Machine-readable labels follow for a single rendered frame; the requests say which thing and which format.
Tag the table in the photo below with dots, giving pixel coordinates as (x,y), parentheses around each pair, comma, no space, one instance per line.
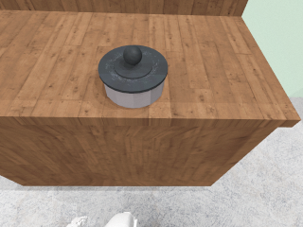
(220,98)

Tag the pot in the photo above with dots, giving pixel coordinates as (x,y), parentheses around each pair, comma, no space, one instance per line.
(137,100)

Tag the knob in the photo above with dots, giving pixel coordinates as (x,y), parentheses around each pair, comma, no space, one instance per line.
(132,55)

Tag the robot left thigh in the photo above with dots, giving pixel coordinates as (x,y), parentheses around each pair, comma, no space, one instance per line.
(122,220)

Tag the robot left hand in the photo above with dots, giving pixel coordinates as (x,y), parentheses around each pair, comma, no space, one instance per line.
(78,222)

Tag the lid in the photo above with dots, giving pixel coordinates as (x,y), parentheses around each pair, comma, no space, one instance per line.
(133,79)

